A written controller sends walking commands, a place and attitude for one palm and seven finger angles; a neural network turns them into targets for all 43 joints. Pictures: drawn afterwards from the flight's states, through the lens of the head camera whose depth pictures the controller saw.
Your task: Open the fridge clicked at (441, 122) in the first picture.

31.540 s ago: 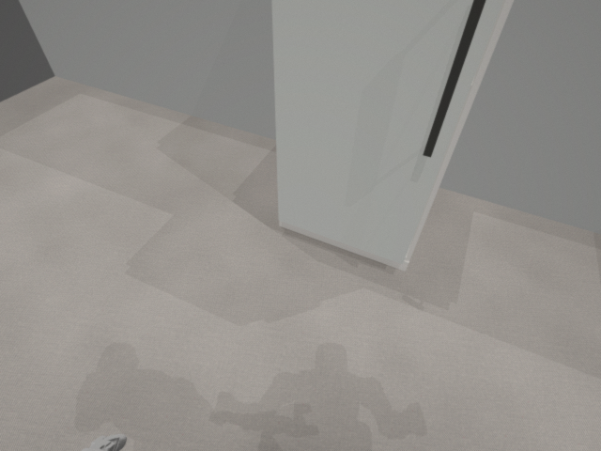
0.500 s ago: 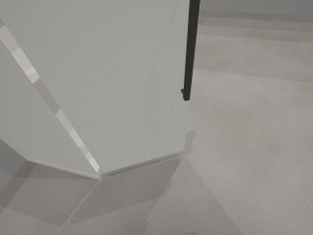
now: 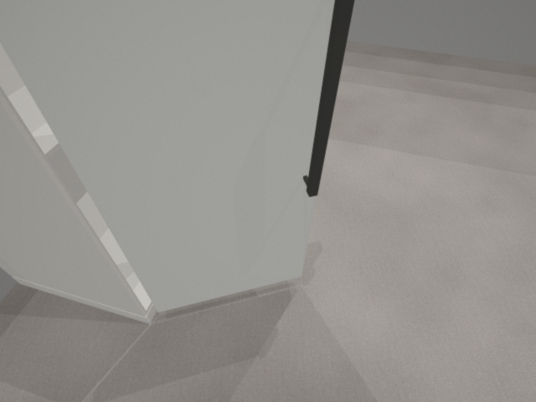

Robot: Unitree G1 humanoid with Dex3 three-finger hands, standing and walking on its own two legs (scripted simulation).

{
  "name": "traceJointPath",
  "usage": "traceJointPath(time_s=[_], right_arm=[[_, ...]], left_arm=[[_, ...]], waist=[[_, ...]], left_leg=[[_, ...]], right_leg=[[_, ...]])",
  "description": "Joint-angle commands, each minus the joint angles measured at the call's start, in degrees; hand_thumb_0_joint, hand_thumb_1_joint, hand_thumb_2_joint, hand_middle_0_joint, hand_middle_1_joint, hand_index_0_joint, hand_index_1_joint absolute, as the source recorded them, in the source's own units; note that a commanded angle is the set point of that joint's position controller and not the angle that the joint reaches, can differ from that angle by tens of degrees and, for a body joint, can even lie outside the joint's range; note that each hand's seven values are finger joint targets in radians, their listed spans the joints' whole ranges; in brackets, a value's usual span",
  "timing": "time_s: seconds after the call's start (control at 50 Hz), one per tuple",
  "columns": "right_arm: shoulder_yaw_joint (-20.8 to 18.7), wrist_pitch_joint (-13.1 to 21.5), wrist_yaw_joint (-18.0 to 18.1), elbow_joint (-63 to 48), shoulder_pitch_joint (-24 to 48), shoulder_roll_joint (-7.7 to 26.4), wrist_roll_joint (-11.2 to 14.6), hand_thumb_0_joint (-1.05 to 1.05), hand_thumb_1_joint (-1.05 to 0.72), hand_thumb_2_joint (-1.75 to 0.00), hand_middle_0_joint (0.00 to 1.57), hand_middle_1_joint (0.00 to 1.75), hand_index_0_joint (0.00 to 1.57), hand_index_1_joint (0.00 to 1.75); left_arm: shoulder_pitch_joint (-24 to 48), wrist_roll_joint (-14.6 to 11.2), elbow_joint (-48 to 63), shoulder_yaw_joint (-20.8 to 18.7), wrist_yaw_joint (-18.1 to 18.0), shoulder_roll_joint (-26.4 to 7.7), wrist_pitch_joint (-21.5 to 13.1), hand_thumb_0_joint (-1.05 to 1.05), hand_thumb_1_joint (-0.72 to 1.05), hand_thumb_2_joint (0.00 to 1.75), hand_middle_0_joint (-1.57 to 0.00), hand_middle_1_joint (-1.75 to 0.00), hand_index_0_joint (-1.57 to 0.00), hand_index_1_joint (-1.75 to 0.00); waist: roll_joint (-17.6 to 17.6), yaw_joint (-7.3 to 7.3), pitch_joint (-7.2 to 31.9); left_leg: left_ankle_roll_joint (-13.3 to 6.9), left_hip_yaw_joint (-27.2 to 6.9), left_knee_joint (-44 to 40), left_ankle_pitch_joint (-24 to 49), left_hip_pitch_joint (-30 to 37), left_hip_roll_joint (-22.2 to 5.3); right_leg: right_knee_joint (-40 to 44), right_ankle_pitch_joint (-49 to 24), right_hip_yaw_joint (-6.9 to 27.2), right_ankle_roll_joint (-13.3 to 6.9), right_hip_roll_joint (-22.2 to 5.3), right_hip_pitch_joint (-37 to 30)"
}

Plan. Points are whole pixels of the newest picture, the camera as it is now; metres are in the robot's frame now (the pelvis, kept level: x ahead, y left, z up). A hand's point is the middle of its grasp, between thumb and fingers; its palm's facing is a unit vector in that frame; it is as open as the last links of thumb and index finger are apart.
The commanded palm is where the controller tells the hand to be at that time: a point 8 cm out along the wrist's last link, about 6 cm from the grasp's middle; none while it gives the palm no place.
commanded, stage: let the arm hang, fingers relaxed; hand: right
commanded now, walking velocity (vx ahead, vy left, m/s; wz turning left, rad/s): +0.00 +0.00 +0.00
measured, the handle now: (320, 111) +0.65 -0.07 +0.10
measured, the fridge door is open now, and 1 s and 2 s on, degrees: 58 58 58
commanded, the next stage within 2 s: look to check the result in 0.20 s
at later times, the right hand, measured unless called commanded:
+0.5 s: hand out of the picture +0.01 -0.15 -0.17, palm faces +0.03 +0.98 -0.19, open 7.3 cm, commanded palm none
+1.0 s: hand out of the picture +0.00 -0.15 -0.18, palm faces +0.04 +0.98 -0.18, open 7.4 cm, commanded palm none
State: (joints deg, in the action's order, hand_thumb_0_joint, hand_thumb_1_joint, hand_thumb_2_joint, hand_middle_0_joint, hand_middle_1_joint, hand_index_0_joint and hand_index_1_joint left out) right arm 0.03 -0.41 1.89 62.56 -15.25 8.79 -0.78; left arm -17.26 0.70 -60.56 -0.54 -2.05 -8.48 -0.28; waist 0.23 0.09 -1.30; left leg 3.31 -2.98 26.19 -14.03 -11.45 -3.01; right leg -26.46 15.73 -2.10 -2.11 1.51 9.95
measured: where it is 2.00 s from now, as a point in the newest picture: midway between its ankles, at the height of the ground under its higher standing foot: outside the picture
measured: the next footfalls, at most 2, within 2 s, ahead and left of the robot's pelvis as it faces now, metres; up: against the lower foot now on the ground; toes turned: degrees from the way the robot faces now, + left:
none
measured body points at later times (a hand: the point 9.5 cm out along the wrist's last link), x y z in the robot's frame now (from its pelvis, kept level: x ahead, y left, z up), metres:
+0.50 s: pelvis +0.00 +0.02 +0.00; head +0.02 +0.02 +0.45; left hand -0.01 +0.23 -0.16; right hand +0.01 -0.20 -0.16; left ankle +0.00 +0.16 -0.74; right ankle -0.02 -0.10 -0.74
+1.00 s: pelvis +0.00 +0.02 +0.00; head +0.01 +0.02 +0.45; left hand -0.02 +0.23 -0.16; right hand -0.01 -0.20 -0.16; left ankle +0.00 +0.16 -0.74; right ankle -0.02 -0.10 -0.74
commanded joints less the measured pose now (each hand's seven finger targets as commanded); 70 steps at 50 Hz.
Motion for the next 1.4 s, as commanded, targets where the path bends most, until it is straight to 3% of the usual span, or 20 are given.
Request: traceJointPath(time_s=[0.0, 0.12, 0.14, 0.34, 0.58, 0.72, 0.86, 0.94, 1.38], right_arm=[[-1.5, 0.8, 0.0, -1.1, -3.2, 5.9, 0.0, 0.0, -0.9, -0.9, 0.2, 0.3, 0.2, 0.3], [-1.6, 0.8, -0.1, -0.2, -2.9, 5.8, 0.1, 0.0, -0.9, -0.9, 0.2, 0.3, 0.2, 0.3], [-1.6, 1.0, 0.0, -0.2, -3.0, 6.1, 0.0, 0.0, -0.9, -0.9, 0.2, 0.3, 0.2, 0.3], [-1.7, 1.2, 0.2, 0.2, -3.0, 5.9, 0.1, 0.0, -0.9, -0.9, 0.2, 0.3, 0.2, 0.3], [-1.7, 1.2, 0.3, 0.7, -3.3, 5.3, 0.2, 0.0, -0.9, -0.9, 0.2, 0.3, 0.2, 0.3], [-1.7, 1.0, 0.2, 1.0, -3.1, 5.0, 0.2, 0.0, -0.9, -0.9, 0.2, 0.3, 0.2, 0.3], [-1.7, 1.1, 0.2, 0.9, -3.5, 5.0, 0.2, 0.0, -0.9, -0.9, 0.2, 0.3, 0.2, 0.3], [-1.7, 1.1, 0.2, 0.9, -3.5, 5.0, 0.1, 0.0, -0.9, -0.9, 0.2, 0.3, 0.2, 0.3], [-1.9, 1.2, 0.2, 0.9, -2.8, 5.2, 0.2, 0.0, -0.9, -0.9, 0.2, 0.3, 0.2, 0.3]], left_arm=[[-4.4, 0.2, 0.8, -0.7, -0.1, -4.9, -0.9, 0.0, 0.9, 0.9, -0.2, -0.3, -0.2, -0.3], [-3.7, 0.2, 0.0, -0.6, -0.3, -4.7, -0.7, 0.0, 0.9, 0.9, -0.2, -0.3, -0.2, -0.3], [-4.0, 0.0, 0.1, -0.7, -0.3, -4.8, -0.7, 0.0, 0.9, 0.9, -0.2, -0.3, -0.2, -0.3], [-4.2, 0.0, -0.8, -0.7, -0.3, -4.5, -0.5, 0.0, 0.9, 0.9, -0.2, -0.3, -0.2, -0.3], [-4.8, 0.1, -1.8, -0.7, -0.4, -3.7, -0.4, 0.0, 0.9, 0.9, -0.2, -0.3, -0.2, -0.3], [-4.8, 0.1, -1.9, -0.6, -0.3, -3.7, -0.2, 0.0, 0.9, 0.9, -0.2, -0.3, -0.2, -0.3], [-4.8, 0.1, -1.8, -0.8, -0.4, -3.7, -0.3, 0.0, 0.9, 0.9, -0.2, -0.3, -0.2, -0.3], [-4.6, 0.0, -1.7, -0.8, -0.4, -3.9, -0.2, 0.0, 0.9, 0.9, -0.2, -0.3, -0.2, -0.3], [-4.3, 0.0, -2.1, -0.9, -0.4, -4.0, -0.4, 0.0, 0.9, 0.9, -0.2, -0.3, -0.2, -0.3]], waist=[[-0.7, 0.13, -1.6], [-2.1, 0.15, -2.6], [-0.7, 0.18, -2.2], [1.4, 0.15, -2.2], [-0.2, 0.33, -2.1], [-0.9, 0.36, -4.8], [-0.6, 0.36, -2.6], [-0.5, 0.22, -4.0], [-0.1, 0.41, -2.8]], left_leg=[[-4.1, -0.1, -3.0, 9.3, -0.3, -1.5], [-4.3, -0.3, -3.9, 9.8, -0.2, -1.6], [-4.4, -0.6, -4.0, 11.0, 0.2, -1.5], [-4.7, -0.8, -5.1, 10.8, 0.9, -1.7], [-4.9, -1.1, -5.8, 10.0, 0.9, -1.5], [-4.8, -1.0, -6.8, 5.1, -0.8, -1.2], [-4.9, -1.0, -6.6, 5.9, -0.1, -1.3], [-4.8, -0.9, -6.6, 5.4, -0.8, -1.1], [-4.6, -0.8, -6.2, 6.9, 0.2, -1.3]], right_leg=[[5.8, -12.6, 4.7, -0.8, -6.0, 0.6], [5.8, -12.2, 4.2, -0.5, -6.1, 0.3], [5.3, -12.7, 4.3, -0.5, -6.1, 0.2], [5.3, -11.0, 3.9, -0.1, -6.0, 0.2], [5.8, -10.2, 3.8, 0.2, -6.1, -0.1], [6.7, -7.1, 4.0, 0.3, -6.2, 1.1], [6.3, -8.1, 4.4, 0.2, -6.3, 0.2], [6.5, -7.7, 4.5, 0.2, -6.3, 0.8], [6.7, -8.9, 4.5, 0.2, -6.4, 0.3]])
